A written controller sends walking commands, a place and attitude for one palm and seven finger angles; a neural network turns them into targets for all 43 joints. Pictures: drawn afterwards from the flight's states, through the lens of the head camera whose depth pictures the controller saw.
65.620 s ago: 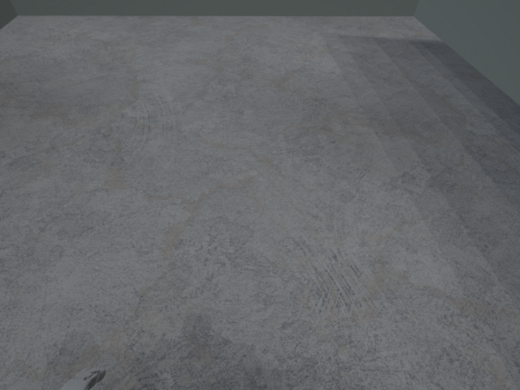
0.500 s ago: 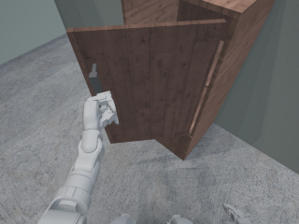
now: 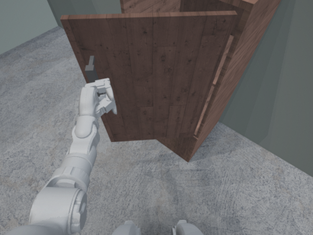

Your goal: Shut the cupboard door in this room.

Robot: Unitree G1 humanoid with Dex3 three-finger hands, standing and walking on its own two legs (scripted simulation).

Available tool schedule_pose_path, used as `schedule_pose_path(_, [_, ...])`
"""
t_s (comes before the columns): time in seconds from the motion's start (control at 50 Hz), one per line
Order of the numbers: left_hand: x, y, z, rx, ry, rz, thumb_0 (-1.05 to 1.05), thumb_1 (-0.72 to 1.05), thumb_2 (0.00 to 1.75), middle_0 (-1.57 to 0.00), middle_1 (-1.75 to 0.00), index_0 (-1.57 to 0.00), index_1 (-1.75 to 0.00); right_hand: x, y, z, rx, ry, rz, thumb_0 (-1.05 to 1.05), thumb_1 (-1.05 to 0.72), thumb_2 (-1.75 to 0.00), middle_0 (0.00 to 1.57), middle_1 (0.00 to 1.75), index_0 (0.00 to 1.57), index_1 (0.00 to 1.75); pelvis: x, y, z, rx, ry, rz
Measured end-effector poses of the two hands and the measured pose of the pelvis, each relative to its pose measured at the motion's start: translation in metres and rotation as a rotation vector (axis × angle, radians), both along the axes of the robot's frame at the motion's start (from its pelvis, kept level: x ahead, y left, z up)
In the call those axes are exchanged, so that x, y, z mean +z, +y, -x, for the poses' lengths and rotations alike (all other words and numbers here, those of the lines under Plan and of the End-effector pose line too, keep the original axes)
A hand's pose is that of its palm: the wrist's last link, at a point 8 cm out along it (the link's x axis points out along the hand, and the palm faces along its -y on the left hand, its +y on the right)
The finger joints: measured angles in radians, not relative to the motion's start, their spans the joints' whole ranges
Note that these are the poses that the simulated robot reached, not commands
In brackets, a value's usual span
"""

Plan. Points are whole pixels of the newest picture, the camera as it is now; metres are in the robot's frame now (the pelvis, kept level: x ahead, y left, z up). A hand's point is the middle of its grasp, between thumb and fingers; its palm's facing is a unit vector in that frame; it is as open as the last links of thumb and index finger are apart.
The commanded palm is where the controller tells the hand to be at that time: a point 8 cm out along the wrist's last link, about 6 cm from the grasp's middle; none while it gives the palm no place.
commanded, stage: push the door shut along its arc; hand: left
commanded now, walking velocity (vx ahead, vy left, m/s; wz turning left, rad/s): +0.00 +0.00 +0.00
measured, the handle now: (97, 83) +0.51 +0.16 +0.07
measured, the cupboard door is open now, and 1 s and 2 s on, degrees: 43 31 20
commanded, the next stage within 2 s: pull the fist back off the door in 1.32 s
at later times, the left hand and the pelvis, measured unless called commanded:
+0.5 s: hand (123, 83) +0.50 +0.08 +0.08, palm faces -0.16 -0.99 -0.04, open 3.1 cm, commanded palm +0.50 +0.13 +0.07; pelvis -0.01 +0.01 -0.02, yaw -1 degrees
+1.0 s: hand (132, 70) +0.55 +0.06 +0.08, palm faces -0.26 -0.96 -0.04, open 3.2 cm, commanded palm +0.56 +0.10 +0.07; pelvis +0.00 +0.00 -0.03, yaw -1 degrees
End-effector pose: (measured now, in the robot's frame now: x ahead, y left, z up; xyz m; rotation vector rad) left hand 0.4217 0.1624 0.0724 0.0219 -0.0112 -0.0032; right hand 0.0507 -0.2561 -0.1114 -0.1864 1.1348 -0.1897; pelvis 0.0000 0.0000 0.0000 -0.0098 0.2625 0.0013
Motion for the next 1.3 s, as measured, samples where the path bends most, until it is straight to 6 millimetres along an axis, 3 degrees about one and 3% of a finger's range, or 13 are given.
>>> schedule_pose_path(0.16, [0.001, 0.002, -0.022, -0.051, 0.001, -0.028, 0.01, 0.90, 0.90, -1.32, -1.50, -1.30, -1.50, -0.004, 0.000, 0.020, -0.023, 0.043, 0.018, 0.01, -0.91, -0.90, 0.20, 0.30, 0.21, 0.30, -0.006, 0.003, 0.007, 0.007, 0.025, 0.010])
schedule_pose_path(0.52, [0.006, -0.024, -0.073, -0.162, 0.012, -0.024, 0.01, 0.90, 0.90, -1.30, -1.50, -1.30, -1.50, -0.010, 0.005, 0.074, -0.091, 0.169, 0.023, 0.00, -0.91, -0.90, 0.20, 0.30, 0.21, 0.30, -0.019, 0.009, 0.008, -0.005, 0.098, 0.020])
schedule_pose_path(0.74, [0.008, -0.040, -0.110, -0.210, 0.008, -0.012, 0.02, 0.91, 0.91, -1.30, -1.50, -1.30, -1.50, -0.010, 0.005, 0.096, -0.135, 0.240, 0.031, 0.00, -0.91, -0.90, 0.20, 0.30, 0.21, 0.30, -0.025, 0.007, 0.004, -0.012, 0.154, 0.024])
schedule_pose_path(0.94, [0.010, -0.043, -0.120, -0.246, 0.063, -0.032, 0.00, 0.93, 0.94, -1.30, -1.50, -1.30, -1.50, -0.010, 0.006, 0.099, -0.137, 0.284, 0.011, 0.00, -0.91, -0.90, 0.20, 0.30, 0.21, 0.30, -0.024, 0.003, -0.001, -0.004, 0.160, 0.027])
schedule_pose_path(1.14, [0.012, -0.050, -0.133, -0.288, 0.062, -0.024, 0.04, 0.98, 0.98, -1.30, -1.50, -1.30, -1.50, -0.011, -0.005, 0.095, -0.119, 0.273, 0.052, 0.00, -0.91, -0.90, 0.20, 0.30, 0.21, 0.30, -0.031, -0.001, 0.003, 0.007, 0.186, 0.037])
schedule_pose_path(1.3, [0.014, -0.058, -0.146, -0.322, 0.056, -0.027, 0.05, 1.00, 0.99, -1.30, -1.50, -1.30, -1.50, -0.015, -0.008, 0.105, -0.128, 0.295, 0.071, 0.00, -0.91, -0.90, 0.20, 0.30, 0.21, 0.30, -0.039, -0.002, 0.007, 0.005, 0.215, 0.044])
